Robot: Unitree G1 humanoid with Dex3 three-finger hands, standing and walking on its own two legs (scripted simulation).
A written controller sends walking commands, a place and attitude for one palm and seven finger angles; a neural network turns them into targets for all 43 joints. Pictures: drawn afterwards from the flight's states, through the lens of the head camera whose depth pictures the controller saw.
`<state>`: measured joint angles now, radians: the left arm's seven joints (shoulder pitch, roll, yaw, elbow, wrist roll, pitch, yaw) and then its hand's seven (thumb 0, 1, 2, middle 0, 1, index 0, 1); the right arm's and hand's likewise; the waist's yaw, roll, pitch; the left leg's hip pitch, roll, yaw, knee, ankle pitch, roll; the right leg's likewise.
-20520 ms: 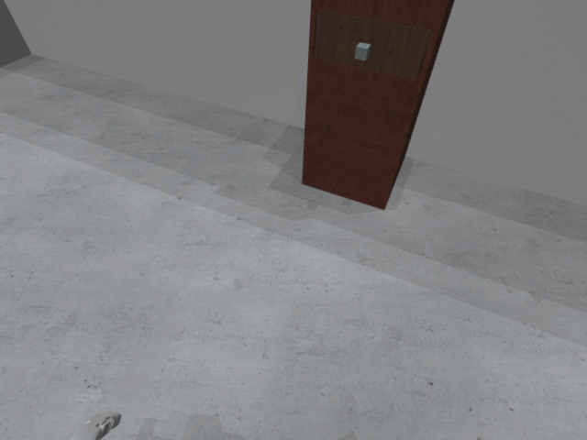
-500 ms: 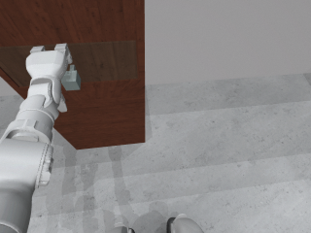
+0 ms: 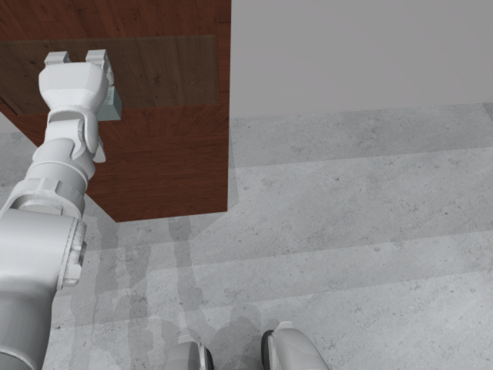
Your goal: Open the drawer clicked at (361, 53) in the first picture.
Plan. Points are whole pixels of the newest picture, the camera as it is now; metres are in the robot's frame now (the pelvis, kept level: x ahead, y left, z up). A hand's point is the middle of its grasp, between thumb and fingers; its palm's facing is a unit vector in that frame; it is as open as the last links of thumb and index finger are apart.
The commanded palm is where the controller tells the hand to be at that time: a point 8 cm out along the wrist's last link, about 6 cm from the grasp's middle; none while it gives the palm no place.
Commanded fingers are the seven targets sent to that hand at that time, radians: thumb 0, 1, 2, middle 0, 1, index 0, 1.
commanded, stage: lower the fingers behind the handle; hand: left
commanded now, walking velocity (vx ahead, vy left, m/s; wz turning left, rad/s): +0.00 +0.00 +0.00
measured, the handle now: (106, 95) +0.58 +0.20 +0.02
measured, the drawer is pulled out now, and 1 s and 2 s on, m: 0.00 0.00 0.00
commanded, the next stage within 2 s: lift the fingers back up to retry in 0.34 s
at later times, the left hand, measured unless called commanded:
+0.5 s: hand (88, 112) +0.53 +0.22 +0.03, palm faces -0.02 +0.01 -1.00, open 13.9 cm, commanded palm +0.52 +0.20 +0.07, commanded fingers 0.00 -0.50 0.30 -0.30 -1.20 -0.30 -1.20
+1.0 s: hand (81, 86) +0.54 +0.21 +0.09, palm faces +0.00 -0.01 -1.00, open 13.6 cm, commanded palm +0.52 +0.20 +0.14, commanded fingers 0.00 -0.50 0.30 -0.30 -1.20 -0.30 -1.20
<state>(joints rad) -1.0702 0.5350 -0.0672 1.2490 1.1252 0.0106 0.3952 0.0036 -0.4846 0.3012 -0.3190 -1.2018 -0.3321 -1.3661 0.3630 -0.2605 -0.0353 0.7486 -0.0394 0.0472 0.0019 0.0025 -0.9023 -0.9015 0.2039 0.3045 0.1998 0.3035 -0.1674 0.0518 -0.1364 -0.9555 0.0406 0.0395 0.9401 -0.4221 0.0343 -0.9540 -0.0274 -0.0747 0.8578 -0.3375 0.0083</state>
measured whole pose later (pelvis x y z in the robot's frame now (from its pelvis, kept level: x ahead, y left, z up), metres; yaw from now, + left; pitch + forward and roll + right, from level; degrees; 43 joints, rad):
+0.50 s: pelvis -0.01 +0.00 -0.01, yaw +0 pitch +26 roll -2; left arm -1.06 0.60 -0.03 1.20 1.11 -0.07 0.33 0.00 -0.48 0.30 -0.32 -1.20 -0.26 -1.30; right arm 0.39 -0.27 -0.02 0.73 -0.03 0.03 -0.02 0.00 -0.90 -0.90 0.20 0.30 0.20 0.30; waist -0.17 0.06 -0.13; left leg -1.01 0.05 0.04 0.98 -0.42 0.03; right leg -1.02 -0.02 -0.07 0.90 -0.34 0.00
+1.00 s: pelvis +0.03 +0.00 +0.03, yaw -1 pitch +20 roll -2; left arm -0.89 0.52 -0.02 1.04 1.08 -0.05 0.29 0.00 -0.48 0.30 -0.35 -1.21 -0.35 -1.21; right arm 0.39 -0.27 -0.05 0.74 -0.02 0.07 -0.01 0.00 -0.90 -0.90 0.20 0.30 0.20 0.30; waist -0.12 0.08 -0.13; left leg -0.72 0.04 0.06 0.76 -0.39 0.03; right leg -0.73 -0.01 -0.05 0.69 -0.31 0.01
